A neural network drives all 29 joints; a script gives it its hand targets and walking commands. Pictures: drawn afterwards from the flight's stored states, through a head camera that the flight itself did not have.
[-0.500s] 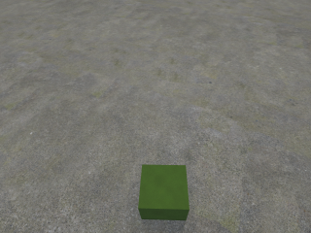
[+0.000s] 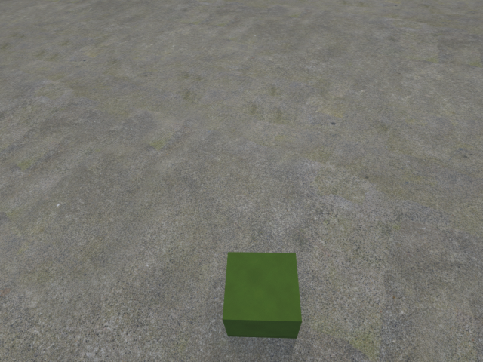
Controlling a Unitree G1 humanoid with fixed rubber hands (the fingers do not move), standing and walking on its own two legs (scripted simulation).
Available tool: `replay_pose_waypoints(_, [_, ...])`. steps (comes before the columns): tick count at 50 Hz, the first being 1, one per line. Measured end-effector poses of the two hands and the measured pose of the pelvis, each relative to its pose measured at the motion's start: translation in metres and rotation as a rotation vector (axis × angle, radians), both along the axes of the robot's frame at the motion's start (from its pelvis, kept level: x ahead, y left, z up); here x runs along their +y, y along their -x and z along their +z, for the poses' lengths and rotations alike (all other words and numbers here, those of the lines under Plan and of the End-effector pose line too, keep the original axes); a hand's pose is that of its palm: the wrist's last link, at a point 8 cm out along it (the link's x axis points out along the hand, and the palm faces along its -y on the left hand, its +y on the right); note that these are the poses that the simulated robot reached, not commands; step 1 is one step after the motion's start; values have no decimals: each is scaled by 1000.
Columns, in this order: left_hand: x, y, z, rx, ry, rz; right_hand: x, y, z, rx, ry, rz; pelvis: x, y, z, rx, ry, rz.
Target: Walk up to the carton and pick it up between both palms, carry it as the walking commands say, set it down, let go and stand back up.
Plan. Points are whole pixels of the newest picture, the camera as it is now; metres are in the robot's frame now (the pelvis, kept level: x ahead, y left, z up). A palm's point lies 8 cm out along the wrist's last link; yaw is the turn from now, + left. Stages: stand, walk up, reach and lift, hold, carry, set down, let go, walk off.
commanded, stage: reach and lift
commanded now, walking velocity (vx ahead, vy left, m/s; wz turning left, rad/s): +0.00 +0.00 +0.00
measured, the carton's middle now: (261, 294) +0.49 -0.01 -0.64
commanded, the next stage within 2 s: none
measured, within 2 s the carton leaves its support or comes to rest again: neither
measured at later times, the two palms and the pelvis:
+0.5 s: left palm (106, 346) +0.20 +0.28 -0.11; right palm (426, 344) +0.19 -0.28 -0.11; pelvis +0.01 -0.01 -0.01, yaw +0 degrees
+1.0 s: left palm (149, 284) +0.33 +0.24 -0.14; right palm (381, 288) +0.31 -0.25 -0.15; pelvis -0.03 -0.02 -0.04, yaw -1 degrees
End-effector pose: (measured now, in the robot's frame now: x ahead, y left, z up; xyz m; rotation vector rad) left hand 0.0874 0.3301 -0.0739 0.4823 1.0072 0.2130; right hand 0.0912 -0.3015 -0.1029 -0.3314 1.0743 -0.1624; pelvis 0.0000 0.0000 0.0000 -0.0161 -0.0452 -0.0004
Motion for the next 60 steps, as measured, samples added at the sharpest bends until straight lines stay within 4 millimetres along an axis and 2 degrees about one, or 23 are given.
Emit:
replay_pose_waypoints(3, [1,-1,1,2,-2,2,1,-2,0,-3,-3,-1,0,0,0,1,-1,1])
replay_pose_waypoints(6, [-4,-8,-3,42,23,-2,11,-16,6,-32,-17,16,0,3,0,-4,1,-1])
replay_pose_waypoints(10, [-14,-27,-16,71,69,-25,22,-37,10,-46,-26,42,1,9,0,-12,3,-2])
replay_pose_waypoints(16, [-31,-57,-33,74,115,-65,22,-56,8,-29,-17,9,1,4,0,31,4,-3])
replay_pose_waypoints(27, [-48,-121,-31,-48,123,-63,23,-114,-9,-115,-62,39,-9,-6,-11,223,-8,-7])
replay_pose_waypoints(37, [-71,-158,-43,-122,169,-76,22,-141,-31,-170,-67,29,-23,11,-26,334,-21,-12])
replay_pose_waypoints(41, [-79,-179,-51,-142,200,-86,27,-154,-41,-174,-65,22,-24,19,-31,363,-22,-15])
replay_pose_waypoints(45, [-84,-205,-61,-163,231,-82,34,-178,-46,-198,-65,24,-23,25,-36,401,-20,-17])
replay_pose_waypoints(55, [-87,-271,-82,-263,294,-80,65,-257,-47,-308,-63,73,-12,27,-48,567,-4,-24])
replay_pose_waypoints(60, [-90,-295,-95,-279,314,-89,70,-281,-55,-337,-62,52,-5,27,-54,643,5,-28])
